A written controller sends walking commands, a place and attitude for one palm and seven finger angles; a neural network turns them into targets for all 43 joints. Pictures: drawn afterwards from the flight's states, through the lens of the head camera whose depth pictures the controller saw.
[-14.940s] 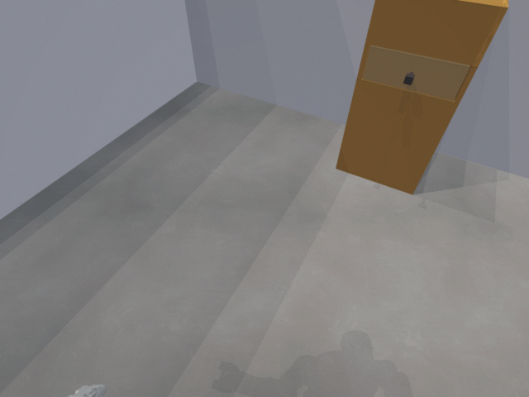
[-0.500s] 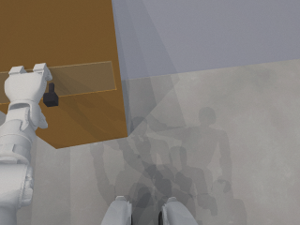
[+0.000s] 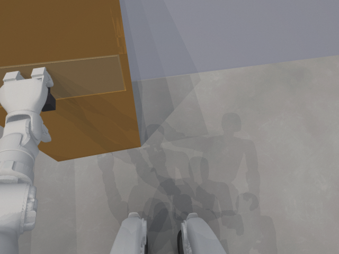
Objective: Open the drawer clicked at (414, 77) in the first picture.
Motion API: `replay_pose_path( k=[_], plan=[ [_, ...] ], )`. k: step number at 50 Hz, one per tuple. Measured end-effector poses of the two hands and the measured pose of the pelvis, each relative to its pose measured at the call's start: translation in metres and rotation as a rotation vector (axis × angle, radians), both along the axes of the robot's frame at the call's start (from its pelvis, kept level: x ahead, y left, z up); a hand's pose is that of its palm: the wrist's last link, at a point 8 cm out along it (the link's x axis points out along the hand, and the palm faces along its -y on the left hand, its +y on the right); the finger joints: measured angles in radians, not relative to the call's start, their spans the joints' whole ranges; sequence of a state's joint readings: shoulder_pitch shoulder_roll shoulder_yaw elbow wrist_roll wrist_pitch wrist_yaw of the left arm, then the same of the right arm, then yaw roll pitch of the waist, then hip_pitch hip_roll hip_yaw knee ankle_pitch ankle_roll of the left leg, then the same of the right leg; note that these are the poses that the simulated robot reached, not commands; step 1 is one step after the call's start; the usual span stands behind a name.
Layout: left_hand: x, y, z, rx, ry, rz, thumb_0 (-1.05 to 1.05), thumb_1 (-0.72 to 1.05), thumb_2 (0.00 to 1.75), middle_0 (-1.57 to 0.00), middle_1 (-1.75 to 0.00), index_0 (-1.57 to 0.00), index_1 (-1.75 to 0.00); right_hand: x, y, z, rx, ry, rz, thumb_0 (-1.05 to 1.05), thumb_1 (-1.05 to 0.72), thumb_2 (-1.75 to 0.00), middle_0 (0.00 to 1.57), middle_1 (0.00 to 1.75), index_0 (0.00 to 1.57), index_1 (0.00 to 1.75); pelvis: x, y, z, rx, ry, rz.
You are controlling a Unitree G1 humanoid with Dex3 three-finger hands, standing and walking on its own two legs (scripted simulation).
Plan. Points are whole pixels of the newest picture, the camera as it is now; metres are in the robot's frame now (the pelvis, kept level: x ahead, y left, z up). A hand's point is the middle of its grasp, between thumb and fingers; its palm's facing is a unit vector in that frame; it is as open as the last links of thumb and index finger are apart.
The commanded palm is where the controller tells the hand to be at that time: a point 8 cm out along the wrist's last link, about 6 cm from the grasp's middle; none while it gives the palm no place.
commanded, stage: lower the fingers behind the handle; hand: left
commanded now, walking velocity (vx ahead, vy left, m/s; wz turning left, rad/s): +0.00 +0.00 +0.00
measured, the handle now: (46, 96) +0.50 +0.31 -0.04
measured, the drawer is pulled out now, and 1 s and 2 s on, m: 0.00 0.00 0.00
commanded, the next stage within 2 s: lift the fingers back up to retry in 0.80 s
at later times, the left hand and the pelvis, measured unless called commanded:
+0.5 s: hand (38, 107) +0.46 +0.32 -0.03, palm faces -0.01 +0.01 -1.00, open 13.8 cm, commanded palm +0.46 +0.29 +0.00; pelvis -0.02 -0.01 -0.03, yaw +0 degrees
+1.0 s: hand (38, 107) +0.46 +0.32 -0.03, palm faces -0.01 +0.00 -1.00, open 13.9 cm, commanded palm +0.46 +0.29 +0.01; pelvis -0.03 +0.00 -0.04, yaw +0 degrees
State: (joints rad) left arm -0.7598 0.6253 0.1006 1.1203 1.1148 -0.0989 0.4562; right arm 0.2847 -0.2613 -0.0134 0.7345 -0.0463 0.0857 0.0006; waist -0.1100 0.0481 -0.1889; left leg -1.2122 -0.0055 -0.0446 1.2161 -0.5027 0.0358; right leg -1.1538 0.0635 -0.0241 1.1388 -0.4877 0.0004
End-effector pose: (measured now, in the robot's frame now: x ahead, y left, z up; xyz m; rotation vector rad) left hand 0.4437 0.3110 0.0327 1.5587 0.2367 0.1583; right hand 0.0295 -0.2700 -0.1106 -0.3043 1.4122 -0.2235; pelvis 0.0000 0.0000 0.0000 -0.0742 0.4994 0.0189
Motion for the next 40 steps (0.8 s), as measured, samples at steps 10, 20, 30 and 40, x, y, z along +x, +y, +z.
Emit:
replay_pose_path(
  k=[10,20,30,40],
  plan=[
    [0.000,0.000,-0.001,0.020,-0.005,-0.010,0.00,-0.49,0.30,-0.31,-1.20,-0.30,-1.26,-0.002,-0.003,-0.009,-0.006,-0.021,0.014,0.00,-0.91,-0.90,0.20,0.30,0.20,0.30,-0.007,-0.003,-0.010,-0.001,0.013,0.003],
    [0.000,-0.001,-0.005,0.019,-0.034,0.000,0.00,-0.49,0.30,-0.31,-1.20,-0.28,-1.32,-0.008,-0.004,-0.023,-0.003,-0.033,0.028,0.00,-0.91,-0.90,0.20,0.30,0.20,0.30,-0.018,-0.006,-0.025,-0.001,0.025,0.002],
    [0.000,-0.001,-0.005,0.024,-0.024,0.000,0.00,-0.49,0.30,-0.31,-1.20,-0.25,-1.33,-0.017,-0.005,-0.032,-0.007,-0.056,0.021,0.00,-0.91,-0.90,0.20,0.30,0.20,0.30,-0.030,-0.008,-0.035,0.000,0.030,-0.003],
    [-0.001,0.001,-0.006,0.008,-0.025,-0.018,0.00,-0.49,0.30,-0.31,-1.20,-0.25,-1.31,-0.030,-0.004,-0.034,-0.013,-0.047,0.013,0.00,-0.91,-0.90,0.20,0.30,0.20,0.30,-0.034,-0.006,-0.038,0.000,0.032,-0.006]
  ],
)
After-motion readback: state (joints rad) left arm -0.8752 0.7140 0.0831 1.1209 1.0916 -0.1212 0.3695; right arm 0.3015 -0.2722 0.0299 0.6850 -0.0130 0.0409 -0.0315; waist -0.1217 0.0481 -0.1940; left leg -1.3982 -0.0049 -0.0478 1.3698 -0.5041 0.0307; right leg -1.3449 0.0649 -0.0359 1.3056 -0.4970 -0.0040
